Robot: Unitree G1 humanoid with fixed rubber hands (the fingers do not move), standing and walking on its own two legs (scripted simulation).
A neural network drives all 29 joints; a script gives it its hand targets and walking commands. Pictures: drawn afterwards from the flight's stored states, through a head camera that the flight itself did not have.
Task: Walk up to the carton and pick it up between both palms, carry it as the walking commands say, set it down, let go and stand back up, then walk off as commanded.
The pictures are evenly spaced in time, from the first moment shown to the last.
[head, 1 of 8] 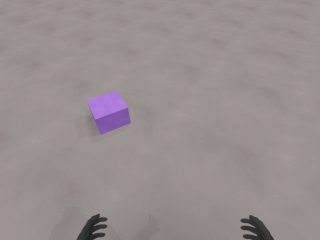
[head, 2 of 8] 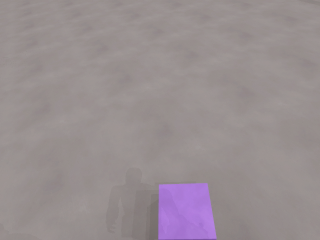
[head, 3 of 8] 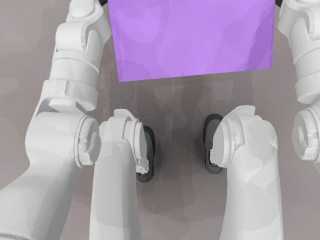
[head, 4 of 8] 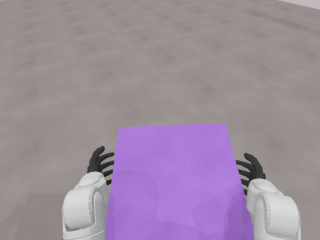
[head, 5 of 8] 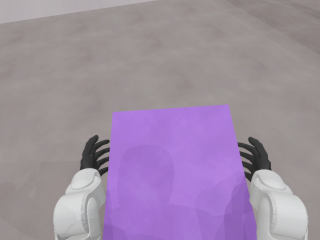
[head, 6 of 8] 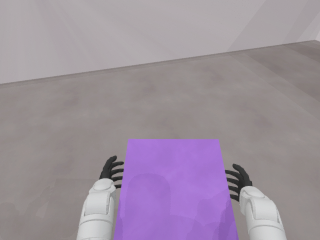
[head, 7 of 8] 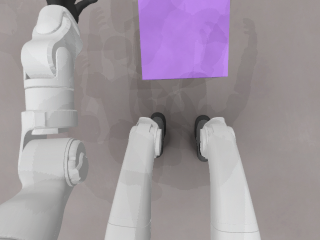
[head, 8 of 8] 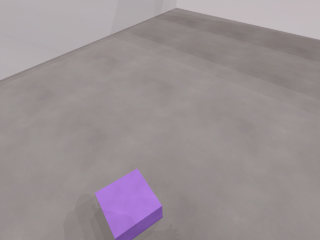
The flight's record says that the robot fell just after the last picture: no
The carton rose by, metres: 0.72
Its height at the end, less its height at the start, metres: +0.00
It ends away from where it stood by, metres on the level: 6.55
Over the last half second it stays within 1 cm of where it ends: yes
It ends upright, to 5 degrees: yes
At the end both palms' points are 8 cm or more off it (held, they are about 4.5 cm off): yes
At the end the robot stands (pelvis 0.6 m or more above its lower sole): yes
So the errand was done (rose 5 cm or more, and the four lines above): yes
